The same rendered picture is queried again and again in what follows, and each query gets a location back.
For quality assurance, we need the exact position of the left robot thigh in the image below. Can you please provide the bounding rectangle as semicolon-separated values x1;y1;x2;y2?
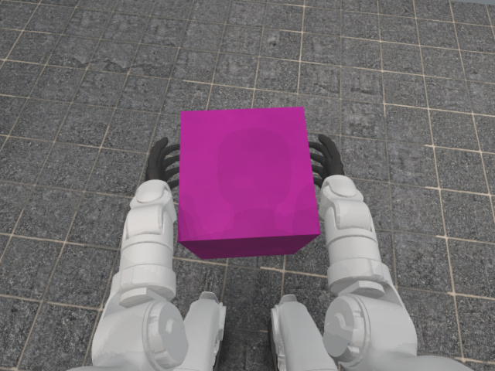
173;298;226;371

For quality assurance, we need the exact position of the robot left forearm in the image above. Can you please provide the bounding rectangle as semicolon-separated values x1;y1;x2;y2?
91;179;177;365

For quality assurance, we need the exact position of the carton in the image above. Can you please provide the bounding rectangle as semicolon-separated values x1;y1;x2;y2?
178;107;321;259

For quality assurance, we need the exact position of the left robot upper arm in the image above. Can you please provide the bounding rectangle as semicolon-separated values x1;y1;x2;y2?
66;299;189;371

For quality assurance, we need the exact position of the right robot upper arm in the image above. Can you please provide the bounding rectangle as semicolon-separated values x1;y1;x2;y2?
323;294;474;371

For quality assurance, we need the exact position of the right robot foot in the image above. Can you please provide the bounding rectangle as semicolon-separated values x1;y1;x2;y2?
268;318;286;371

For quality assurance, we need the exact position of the right robot hand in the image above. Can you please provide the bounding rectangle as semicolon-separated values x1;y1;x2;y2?
308;134;345;188

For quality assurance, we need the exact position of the left robot hand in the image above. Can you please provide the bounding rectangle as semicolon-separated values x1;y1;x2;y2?
145;137;180;190

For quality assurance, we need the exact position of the robot right forearm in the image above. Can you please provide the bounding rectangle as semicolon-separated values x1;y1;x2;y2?
319;175;418;348

